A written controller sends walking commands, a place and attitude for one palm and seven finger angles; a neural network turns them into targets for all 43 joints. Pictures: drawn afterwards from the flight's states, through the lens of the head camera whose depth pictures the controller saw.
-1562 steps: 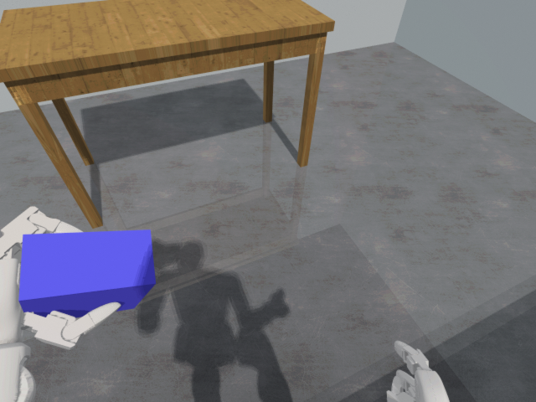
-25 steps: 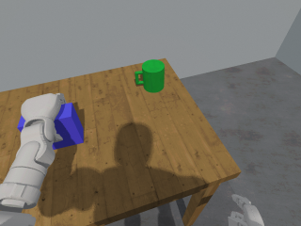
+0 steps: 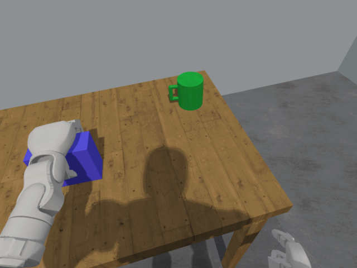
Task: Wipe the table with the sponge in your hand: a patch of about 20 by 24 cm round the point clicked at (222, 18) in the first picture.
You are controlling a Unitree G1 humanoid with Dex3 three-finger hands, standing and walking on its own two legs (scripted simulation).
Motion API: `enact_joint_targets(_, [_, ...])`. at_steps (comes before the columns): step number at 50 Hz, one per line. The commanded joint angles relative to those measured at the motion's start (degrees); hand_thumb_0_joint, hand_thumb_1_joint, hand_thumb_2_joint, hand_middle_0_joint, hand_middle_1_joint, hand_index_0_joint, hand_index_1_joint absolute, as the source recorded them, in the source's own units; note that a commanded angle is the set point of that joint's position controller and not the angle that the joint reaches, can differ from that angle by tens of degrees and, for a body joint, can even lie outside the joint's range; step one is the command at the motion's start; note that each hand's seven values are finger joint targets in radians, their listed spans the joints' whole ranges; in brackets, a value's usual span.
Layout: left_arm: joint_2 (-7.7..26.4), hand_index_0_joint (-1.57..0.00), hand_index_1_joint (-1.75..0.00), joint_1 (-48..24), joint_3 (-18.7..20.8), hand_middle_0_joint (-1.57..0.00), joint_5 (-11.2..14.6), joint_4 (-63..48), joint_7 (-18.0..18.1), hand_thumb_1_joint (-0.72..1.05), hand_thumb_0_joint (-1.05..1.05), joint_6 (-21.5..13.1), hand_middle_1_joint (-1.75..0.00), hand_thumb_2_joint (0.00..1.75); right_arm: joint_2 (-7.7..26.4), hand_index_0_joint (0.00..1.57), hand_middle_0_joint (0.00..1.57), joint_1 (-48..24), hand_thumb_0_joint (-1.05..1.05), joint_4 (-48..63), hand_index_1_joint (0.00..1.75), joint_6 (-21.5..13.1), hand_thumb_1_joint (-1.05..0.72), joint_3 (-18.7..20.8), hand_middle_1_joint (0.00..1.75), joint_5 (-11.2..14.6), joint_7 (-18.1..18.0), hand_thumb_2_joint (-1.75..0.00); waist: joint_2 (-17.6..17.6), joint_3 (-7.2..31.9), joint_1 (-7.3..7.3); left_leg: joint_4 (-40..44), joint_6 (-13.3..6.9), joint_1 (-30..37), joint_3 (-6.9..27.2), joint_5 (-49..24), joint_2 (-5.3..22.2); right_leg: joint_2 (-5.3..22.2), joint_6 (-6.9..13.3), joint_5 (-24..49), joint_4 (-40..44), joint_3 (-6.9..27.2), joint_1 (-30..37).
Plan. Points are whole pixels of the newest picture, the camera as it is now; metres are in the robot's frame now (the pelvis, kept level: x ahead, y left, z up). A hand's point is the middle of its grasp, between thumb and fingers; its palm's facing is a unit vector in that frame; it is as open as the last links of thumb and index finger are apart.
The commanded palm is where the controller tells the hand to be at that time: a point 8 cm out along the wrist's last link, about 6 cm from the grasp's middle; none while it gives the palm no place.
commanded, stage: wipe back along the first lane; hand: left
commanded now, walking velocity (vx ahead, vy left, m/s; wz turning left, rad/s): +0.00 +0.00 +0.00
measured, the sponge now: (71, 165) +0.31 +0.32 +0.05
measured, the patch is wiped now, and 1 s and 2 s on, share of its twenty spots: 0.95 0.95 1.00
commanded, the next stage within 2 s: lift the sponge slowly off the table in 1.34 s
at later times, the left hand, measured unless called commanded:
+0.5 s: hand (67, 164) +0.29 +0.29 +0.09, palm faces +0.01 -0.05 -1.00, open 10.2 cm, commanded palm +0.25 +0.29 +0.12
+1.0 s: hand (62, 185) +0.24 +0.28 +0.09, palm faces +0.04 -0.06 -1.00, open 10.2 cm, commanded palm +0.20 +0.27 +0.12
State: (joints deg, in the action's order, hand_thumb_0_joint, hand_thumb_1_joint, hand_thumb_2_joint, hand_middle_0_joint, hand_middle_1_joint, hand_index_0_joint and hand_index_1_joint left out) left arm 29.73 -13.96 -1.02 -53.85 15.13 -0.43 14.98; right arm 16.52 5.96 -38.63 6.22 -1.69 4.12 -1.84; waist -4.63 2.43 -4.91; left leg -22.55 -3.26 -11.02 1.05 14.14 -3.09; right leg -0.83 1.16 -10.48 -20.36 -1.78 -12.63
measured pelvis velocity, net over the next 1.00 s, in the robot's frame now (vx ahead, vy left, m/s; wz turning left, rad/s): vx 0.00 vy -0.01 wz -0.03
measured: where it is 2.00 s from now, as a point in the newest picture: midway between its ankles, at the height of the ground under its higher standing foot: outside the picture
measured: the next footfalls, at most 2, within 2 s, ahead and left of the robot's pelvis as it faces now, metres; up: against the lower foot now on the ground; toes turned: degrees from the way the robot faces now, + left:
none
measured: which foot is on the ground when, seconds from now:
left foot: down 0.00-1.00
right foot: down 0.00-1.00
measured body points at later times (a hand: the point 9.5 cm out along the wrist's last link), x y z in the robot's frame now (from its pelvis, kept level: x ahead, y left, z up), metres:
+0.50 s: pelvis +0.00 -0.02 +0.00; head +0.00 -0.05 +0.45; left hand +0.28 +0.29 +0.14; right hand +0.20 -0.25 -0.10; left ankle -0.03 +0.08 -0.74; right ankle +0.00 -0.12 -0.74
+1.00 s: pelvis +0.00 -0.01 +0.00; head -0.01 -0.05 +0.44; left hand +0.23 +0.28 +0.14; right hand +0.23 -0.22 -0.09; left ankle -0.03 +0.08 -0.74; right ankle +0.00 -0.12 -0.74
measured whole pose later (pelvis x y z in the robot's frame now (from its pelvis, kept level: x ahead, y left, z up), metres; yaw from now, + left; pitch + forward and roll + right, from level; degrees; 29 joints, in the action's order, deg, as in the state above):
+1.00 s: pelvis +0.00 -0.01 +0.00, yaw -2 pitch +0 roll -1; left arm 28.8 9.1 -0.5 -51.5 -8.4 1.9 20.0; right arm 16.0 2.9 -36.3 5.7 -2.7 3.9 -1.3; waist -6.0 2.5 -6.1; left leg -25.5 -2.7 -9.6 -0.5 16.3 -2.1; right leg -1.9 1.7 -12.6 -24.6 -0.3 -12.4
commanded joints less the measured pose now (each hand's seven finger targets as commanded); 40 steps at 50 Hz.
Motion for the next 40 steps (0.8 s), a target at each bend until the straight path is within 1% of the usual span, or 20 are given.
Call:
enact_joint_targets(1, [12.58, -1.2, -1.6, -13.66, 3.57, -1.2, -1.2, -4.81, 0.4, 0.1, 0.0, 1.11, -1.6, 1.3, 7.47, 0.2, 0.2, -8.59, 0.0, 8.33, 0.3, -2.11, -0.9, 2.29, 0.3, -0.09, -0.6, -0.9, 4.88, 10.55, 0.85, 2.01, 1.56, 1.2, 3.68, -17.13, 2.14, -0.12, 4.21, 10.33, 0.73, 2.41, 6.35])
enact_joint_targets(3, [12.81, -1.2, -1.6, -13.92, 3.7, -1.2, -1.42, -7.23, 0.54, 0.1, 0.0, 1.29, -1.6, 1.3, 7.24, 0.2, 0.2, -9.6, 0.0, 8.76, 0.3, -2.31, -0.9, 2.29, 0.3, -0.01, -0.62, -0.9, 2.44, 10.98, 0.53, 2.4, 1.41, 1.95, 3.76, -16.12, 2.05, -0.22, 4.53, 8.94, 0.71, 2.99, 6.81])
enact_joint_targets(4, [11.2, -1.2, -1.6, -14.05, 1.94, -1.2, -1.87, -7.08, 0.49, 0.1, 0.0, 1.57, -1.6, 1.3, 7.04, 0.2, 0.2, -9.31, 0.0, 8.97, 0.3, -2.48, -0.9, 2.24, 0.3, 0.01, -0.66, -0.9, 0.93, 11.72, 0.63, 2.12, 1.29, 2.22, 3.48, -16.02, 1.96, -0.15, 4.51, 8.25, 0.62, 2.41, 6.74])
enact_joint_targets(7, [10.26, -1.2, -1.6, -10.43, 1.66, -1.2, -1.71, -6.03, 0.36, 0.1, 0.0, 1.34, -1.6, 1.3, 6.89, 0.2, 0.2, -9.28, 0.0, 8.81, 0.3, -2.54, -0.9, 2.17, 0.3, -0.1, -0.47, -0.9, 1.78, 11.43, 0.29, 1.85, 1.44, 1.81, 3.72, -16.08, 1.89, -0.15, 4.49, 8.93, 0.4, 2.8, 6.98])
enact_joint_targets(8, [11.27, -1.2, -1.6, -9.39, 2.93, -1.2, -1.4, -7.37, 0.37, 0.1, 0.0, 1.07, -1.6, 1.3, 6.95, 0.2, 0.2, -9.83, 0.0, 9.11, 0.3, -2.76, -0.9, 2.17, 0.3, 0.0, -0.34, -0.9, 0.59, 12.06, 0.08, 1.88, 1.41, 2.26, 3.98, -16.3, 1.95, -0.35, 4.82, 9.35, 0.16, 3.47, 7.71])
enact_joint_targets(9, [9.18, -1.2, -1.6, -7.11, 1.52, -1.2, -0.99, -6.49, 0.16, 0.1, 0.0, 1.25, -1.6, 1.3, 6.63, 0.2, 0.2, -9.46, 0.0, 9.45, 0.3, -2.84, -0.9, 2.14, 0.3, 0.05, -0.36, -0.9, 2.04, 11.78, 0.13, 1.47, 0.98, 1.76, 3.49, -16.04, 1.77, -0.15, 4.48, 9.79, 0.01, 2.84, 7.97])
enact_joint_targets(10, [9.72, -1.2, -1.6, -6.37, 1.98, -1.2, -0.89, -5.13, 0.08, 0.1, 0.0, 1.32, -1.6, 1.3, 6.79, 0.2, 0.2, -9.34, 0.0, 9.11, 0.3, -2.77, -0.9, 1.99, 0.3, 0.13, -0.34, -0.9, 3.02, 10.44, 0.24, 1.62, 1.1, 0.81, 3.62, -15.07, 1.88, -0.2, 4.37, 9.05, 0.05, 2.96, 7.02])
enact_joint_targets(11, [8.04, -1.2, -1.6, -6.39, 0.68, -1.2, -0.46, -5.6, -0.15, 0.1, 0.0, 1.29, -1.6, 1.3, 6.75, 0.2, 0.2, -9.63, 0.0, 9.3, 0.3, -2.67, -0.9, 2.03, 0.3, 0.05, -0.3, -0.9, 4.47, 9.74, 0.5, 1.5, 0.93, 0.4, 3.44, -14.36, 1.82, -0.1, 4.14, 9.34, 0.26, 3.27, 6.62])
enact_joint_targets(12, [9.73, -1.2, -1.6, -4.6, 2.49, -1.2, -0.22, -5.16, -0.06, 0.1, 0.0, 1.33, -1.6, 1.3, 6.97, 0.2, 0.2, -9.56, 0.0, 9.2, 0.3, -2.58, -0.9, 2.13, 0.3, 0.12, -0.24, -0.9, 5.26, 9.17, 0.19, 1.57, 0.81, -0.22, 3.53, -13.62, 1.81, -0.13, 4.04, 8.9, 0.15, 3.49, 6.63])
enact_joint_targets(14, [9.17, -1.2, -1.6, -3.23, 2.31, -1.2, 0.07, -6.22, -0.06, 0.1, 0.0, 1.43, -1.6, 1.3, 6.92, 0.2, 0.2, -9.88, 0.0, 9.71, 0.3, -2.72, -0.9, 2.05, 0.3, 0.11, -0.19, -0.9, 5.01, 9.42, 0.08, 1.38, 0.61, -0.5, 3.2, -13.49, 1.74, -0.08, 4.04, 9.24, -0.26, 3.39, 7.3])
enact_joint_targets(16, [10.62, -1.2, -1.6, -2.34, 3.53, -1.2, 0.11, -6.04, 0.06, 0.1, 0.0, 1.5, -1.6, 1.3, 7.01, 0.2, 0.2, -10.16, 0.0, 9.58, 0.3, -2.57, -0.9, 1.94, 0.3, 0.06, -0.29, -0.9, 6.27, 8.08, 0.02, 1.09, 0.46, -1.38, 3.14, -12.52, 1.56, 0.1, 3.79, 9.35, -0.29, 4.15, 6.9])
enact_joint_targets(19, [10.14, -1.2, -1.6, -1.02, 3.38, -1.2, 0.34, -9.41, 0.1, 0.1, 0.0, 1.9, -1.6, 1.3, 6.83, 0.2, 0.2, -10.49, 0.0, 10.38, 0.3, -2.71, -0.9, 2.02, 0.3, 0.01, -0.18, -0.9, 4.65, 9.85, -0.27, 0.71, 0.22, -0.68, 2.98, -13.53, 1.37, 0.28, 3.85, 10.94, -0.81, 4.49, 8.35])
enact_joint_targets(20, [11.79, -1.2, -1.6, -0.17, 4.76, -1.2, 0.22, -8.41, 0.28, 0.1, 0.0, 2.0, -1.6, 1.3, 6.93, 0.2, 0.2, -10.41, 0.0, 10.01, 0.3, -2.75, -0.9, 2.01, 0.3, 0.03, -0.23, -0.9, 4.89, 8.97, -0.37, 0.24, 0.29, -1.03, 2.94, -13.46, 1.24, 0.3, 3.84, 11.5, -0.88, 5.19, 7.96])
enact_joint_targets(22, [10.11, -1.2, -1.6, 2.21, 3.69, -1.2, 0.77, -9.36, 0.14, 0.1, 0.0, 2.17, -1.6, 1.3, 6.76, 0.2, 0.2, -10.68, 0.0, 10.21, 0.3, -2.77, -0.9, 1.87, 0.3, 0.07, -0.16, -0.9, 4.91, 8.57, -0.47, 0.2, 0.43, -1.24, 2.86, -13.6, 1.19, 0.38, 3.66, 12.25, -1.17, 5.14, 7.97])
enact_joint_targets(25, [12.64, -1.2, -1.6, 5.87, 6.64, -1.2, 1.44, -11.42, 0.29, 0.1, 0.0, 2.25, -1.6, 1.3, 6.78, 0.2, 0.2, -10.79, 0.0, 10.52, 0.3, -2.95, -0.9, 1.97, 0.3, -0.03, -0.12, -0.9, 5.01, 9.27, -1.06, -0.64, 0.33, -1.15, 2.85, -14.51, 1.0, 0.54, 3.65, 14.69, -1.91, 5.98, 9.4])
enact_joint_targets(27, [10.59, -1.2, -1.6, 8.7, 5.4, -1.2, 1.95, -13.45, 0.18, 0.1, 0.0, 2.19, -1.6, 1.3, 6.58, 0.2, 0.2, -11.06, 0.0, 10.85, 0.3, -3.04, -0.9, 1.89, 0.3, -0.08, 0.01, -0.9, 5.73, 9.18, -1.09, -0.89, 0.47, -1.3, 2.76, -15.16, 1.02, 0.67, 3.41, 16.32, -2.37, 5.97, 9.4])
enact_joint_targets(28, [11.42, -1.2, -1.6, 10.07, 6.67, -1.2, 2.4, -15.9, 0.27, 0.1, 0.0, 2.18, -1.6, 1.3, 6.72, 0.2, 0.2, -12.0, 0.0, 11.07, 0.3, -3.17, -0.9, 2.06, 0.3, -0.04, 0.19, -0.9, 3.87, 9.74, -1.29, -0.81, 0.45, -0.5, 2.95, -15.44, 1.08, 0.5, 3.68, 16.42, -2.38, 6.57, 9.77])
enact_joint_targets(29, [9.8, -1.2, -1.6, 10.59, 5.29, -1.2, 2.4, -16.57, 0.22, 0.1, 0.0, 2.59, -1.6, 1.3, 6.4, 0.2, 0.2, -11.41, 0.0, 11.39, 0.3, -3.13, -0.9, 1.93, 0.3, -0.11, 0.18, -0.9, 4.25, 9.46, -1.12, -1.05, 0.37, -0.76, 2.64, -15.92, 1.11, 0.62, 3.45, 16.64, -2.61, 5.72, 9.55])
enact_joint_targets(36, [9.65, -1.2, -1.6, 12.51, 5.29, -1.2, 2.97, -20.06, 0.66, 0.1, 0.0, 4.59, -1.6, 1.3, 6.45, 0.2, 0.2, -12.22, 0.0, 11.36, 0.3, -3.01, -0.9, 1.87, 0.3, -0.14, -0.13, -0.9, 6.0, 6.64, -0.91, -0.98, 0.4, -0.93, 3.01, -14.05, 1.37, 0.4, 3.16, 13.39, -1.87, 6.22, 7.14])
enact_joint_targets(40, [7.7, -1.2, -1.6, 15.67, 4.09, -1.2, 2.79, -22.96, 0.79, 0.1, 0.0, 5.21, -1.6, 1.3, 6.0, 0.2, 0.2, -12.64, 0.0, 11.91, 0.3, -3.4, -0.9, 1.68, 0.3, -0.15, 0.03, -0.9, 4.62, 7.35, -1.44, -0.84, 0.6, -0.12, 3.29, -15.07, 1.63, 0.19, 3.39, 12.86, -2.23, 5.7, 7.16])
